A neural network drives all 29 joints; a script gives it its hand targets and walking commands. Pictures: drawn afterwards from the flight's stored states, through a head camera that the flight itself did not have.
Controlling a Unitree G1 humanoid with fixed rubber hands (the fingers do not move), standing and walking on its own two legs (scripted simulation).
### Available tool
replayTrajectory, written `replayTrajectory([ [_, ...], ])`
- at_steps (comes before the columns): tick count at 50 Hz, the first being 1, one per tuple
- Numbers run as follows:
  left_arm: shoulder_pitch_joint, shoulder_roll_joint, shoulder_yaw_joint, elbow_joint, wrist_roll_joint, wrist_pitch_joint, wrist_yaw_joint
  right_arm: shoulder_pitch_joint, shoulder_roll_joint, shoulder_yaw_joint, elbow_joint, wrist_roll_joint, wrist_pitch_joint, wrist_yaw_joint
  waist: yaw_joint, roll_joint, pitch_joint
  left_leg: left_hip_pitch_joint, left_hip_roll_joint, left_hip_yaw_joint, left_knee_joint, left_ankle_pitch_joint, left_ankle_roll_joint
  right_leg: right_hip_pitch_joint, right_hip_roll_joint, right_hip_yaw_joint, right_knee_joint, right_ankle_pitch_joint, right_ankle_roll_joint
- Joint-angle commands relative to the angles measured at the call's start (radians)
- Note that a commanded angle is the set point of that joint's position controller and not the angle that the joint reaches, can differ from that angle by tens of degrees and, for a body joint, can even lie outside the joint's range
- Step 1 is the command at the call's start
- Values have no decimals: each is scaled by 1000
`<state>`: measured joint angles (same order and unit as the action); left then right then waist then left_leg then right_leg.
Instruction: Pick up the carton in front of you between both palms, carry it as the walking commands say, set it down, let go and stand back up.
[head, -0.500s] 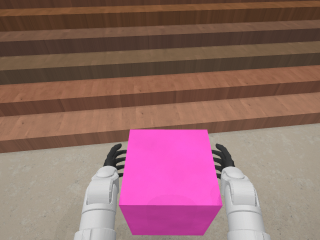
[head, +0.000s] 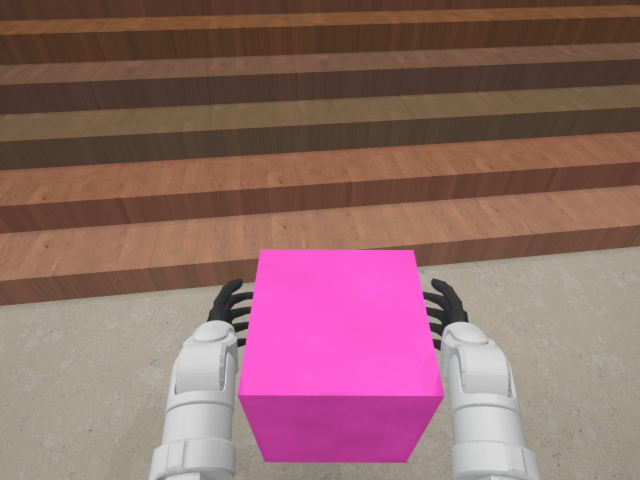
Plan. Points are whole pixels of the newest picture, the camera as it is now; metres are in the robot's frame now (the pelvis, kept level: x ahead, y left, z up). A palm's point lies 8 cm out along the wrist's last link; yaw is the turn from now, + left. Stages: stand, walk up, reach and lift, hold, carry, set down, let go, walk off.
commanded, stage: carry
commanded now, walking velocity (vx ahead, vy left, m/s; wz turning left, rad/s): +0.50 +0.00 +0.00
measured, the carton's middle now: (336, 360) +0.29 +0.00 -0.02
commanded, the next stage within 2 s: none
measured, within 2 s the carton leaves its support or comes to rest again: neither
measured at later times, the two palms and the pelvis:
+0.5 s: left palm (248, 250) +0.41 +0.13 +0.08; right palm (451, 258) +0.41 -0.17 +0.08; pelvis +0.15 -0.01 -0.01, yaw -3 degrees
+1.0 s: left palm (269, 152) +0.71 +0.14 +0.08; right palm (414, 154) +0.71 -0.16 +0.08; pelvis +0.46 -0.01 -0.03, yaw -1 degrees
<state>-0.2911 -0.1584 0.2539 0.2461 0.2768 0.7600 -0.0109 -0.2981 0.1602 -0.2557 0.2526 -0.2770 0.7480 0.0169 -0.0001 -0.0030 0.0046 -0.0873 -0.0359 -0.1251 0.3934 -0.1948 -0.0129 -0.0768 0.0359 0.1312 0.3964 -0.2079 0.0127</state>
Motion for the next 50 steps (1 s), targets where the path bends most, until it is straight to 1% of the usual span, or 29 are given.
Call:
replayTrajectory([
  [1, -548, -885, -570, -47, -267, -27, -224, -513, 895, 564, -25, 257, -15, 218, 1, 20, -244, -67, 102, -2, -22, -251, 17, -113, -99, 4, -22, -240, -18],
  [3, -570, -893, -606, -100, -291, -19, -216, -536, 901, 597, -80, 283, -7, 209, -2, 17, -207, -155, 104, -15, -42, -531, 30, -210, -83, -7, -24, -496, -23],
  [7, -563, -897, -697, -208, -353, 35, -189, -509, 899, 681, -189, 328, 50, 172, -5, 80, -304, -114, 167, -46, -40, -393, 66, -226, -56, -129, 144, -238, -9],
  [10, -566, -878, -745, -293, -399, 116, -163, -508, 874, 726, -281, 364, 130, 138, -8, 132, -274, -162, 207, -72, -68, -512, 92, -241, -47, -178, 112, -291, -12],
  [11, -565, -865, -753, -315, -413, 145, -153, -504, 860, 735, -306, 372, 159, 126, -6, 98, -248, -223, 186, -26, -26, -476, 79, -196, -73, -151, 58, -303, -19],
  [12, -549, -847, -753, -325, -423, 173, -140, -495, 847, 740, -326, 380, 187, 114, 1, -5, -232, -308, 138, 65, 92, -387, 48, -129, -144, -52, -17, -332, -40],
  [13, -500, -824, -760, -341, -433, 200, -124, -477, 834, 755, -354, 397, 216, 101, 13, -181, -238, -423, 82, 181, 294, -276, 10, -29, -254, 118, -104, -349, -89],
  [14, -452, -798, -760, -361, -436, 226, -105, -473, 823, 778, -392, 421, 245, 92, 23, -269, -207, -555, 57, 237, 333, -273, -8, 57, -330, 244, -129, -213, -148],
  [15, -423, -789, -762, -396, -430, 249, -85, -481, 824, 806, -424, 452, 271, 84, 28, -252, -190, -596, 60, 244, 270, -311, -3, 95, -344, 264, -108, -40, -184],
  [16, -426, -789, -771, -451, -432, 269, -69, -480, 833, 820, -451, 479, 290, 80, 24, -201, -215, -542, 55, 253, 197, -292, 1, 100, -329, 203, -66, 84, -182],
  [18, -371, -812, -801, -542, -466, 314, -46, -393, 845, 847, -520, 528, 329, 65, 5, -108, -320, -209, 37, 301, 36, -137, 9, -30, -253, -4, 52, 84, -119],
  [19, -351, -809, -814, -586, -478, 334, -42, -337, 849, 844, -539, 527, 344, 56, -8, -46, -376, 2, 81, 230, -16, -107, 30, -149, -185, -137, 170, 93, -67],
  [20, -360, -818, -834, -635, -500, 356, -44, -278, 832, 829, -557, 507, 356, 45, -24, 141, -375, 193, 213, -3, -61, -82, 97, -368, -124, -241, 385, 122, -15],
  [21, -363, -820, -850, -670, -520, 374, -50, -236, 822, 819, -568, 478, 366, 33, -32, 313, -346, 350, 365, -206, -32, 241, 189, -630, -67, -285, 513, -109, 12],
  [22, -359, -820, -866, -680, -537, 387, -51, -213, 847, 813, -590, 478, 382, 25, -35, 278, -295, 403, 422, -253, -43, 463, 243, -772, -61, -255, 543, -381, 1],
  [24, -306, -842, -874, -729, -567, 402, -55, -218, 874, 839, -707, 502, 400, 14, -41, 124, -281, 434, 428, -185, -53, 428, 230, -817, -93, -224, 444, -446, -15],
  [25, -263, -856, -874, -749, -571, 408, -56, -216, 883, 855, -756, 515, 407, 13, -36, 112, -280, 391, 399, -116, -61, 383, 184, -750, -94, -236, 328, -340, -16],
  [27, -207, -855, -864, -783, -563, 414, -47, -210, 865, 876, -819, 539, 423, 14, -23, 168, -303, 231, 319, 61, -52, 334, 114, -495, -39, -311, 164, -145, -14],
  [29, -161, -825, -843, -799, -540, 422, -30, -188, 817, 893, -855, 564, 440, 16, 2, 97, -375, -67, 228, 260, 116, 280, 49, 11, 10, -389, 25, 44, -30],
  [30, -120, -799, -822, -793, -523, 429, -21, -193, 779, 893, -872, 576, 450, 17, 19, 3, -427, -255, 188, 329, 280, 168, 18, 259, -75, -273, 28, -28, -60],
  [31, -102, -763, -801, -794, -502, 435, -10, -232, 740, 894, -903, 587, 465, 20, 38, -262, -408, -459, 77, 358, 559, -109, -28, 294, -349, 224, -161, -175, -134],
  [32, -150, -760, -798, -801, -498, 442, -2, -270, 738, 909, -900, 608, 479, 24, 35, -292, -352, -647, 52, 238, 714, -316, -5, 338, -457, 432, -192, -51, -253],
  [33, -174, -759, -801, -826, -507, 453, -1, -262, 745, 910, -885, 619, 489, 29, 29, -171, -311, -721, 118, 167, 820, -326, 26, 315, -477, 383, -157, 43, -280],
  [34, -180, -769, -809, -830, -517, 463, 0, -251, 746, 893, -859, 615, 495, 33, 24, -70, -278, -721, 153, 148, 838, -298, 37, 255, -430, 275, -125, 210, -252],
  [36, -215, -783, -838, -841, -537, 475, -8, -196, 777, 868, -805, 588, 500, 33, 18, -9, -297, -696, 184, 148, 715, -168, 26, 216, -391, 132, -173, 166, -191],
  [41, -200, -791, -881, -819, -584, 480, -50, -89, 815, 821, -729, 486, 483, 12, 17, -85, -229, -626, 117, 258, 392, -7, 0, 172, -298, -103, -200, 337, -137],
  [46, -199, -771, -870, -788, -578, 466, -66, -132, 807, 840, -763, 478, 469, 4, 21, -170, -150, -424, 60, 362, 152, 151, 38, 84, -254, -230, -196, 507, -111],
  [49, -244, -768, -871, -844, -587, 461, -62, -193, 808, 857, -823, 519, 461, 8, -5, -172, -254, -130, -9, 428, 108, 133, 58, 70, -225, -339, 57, 733, -70],
  [50, -262, -757, -870, -871, -590, 462, -58, -211, 800, 857, -845, 530, 462, 9, -23, -128, -321, 55, -8, 426, 104, 49, 57, -12, -190, -367, 249, 644, -50],
])
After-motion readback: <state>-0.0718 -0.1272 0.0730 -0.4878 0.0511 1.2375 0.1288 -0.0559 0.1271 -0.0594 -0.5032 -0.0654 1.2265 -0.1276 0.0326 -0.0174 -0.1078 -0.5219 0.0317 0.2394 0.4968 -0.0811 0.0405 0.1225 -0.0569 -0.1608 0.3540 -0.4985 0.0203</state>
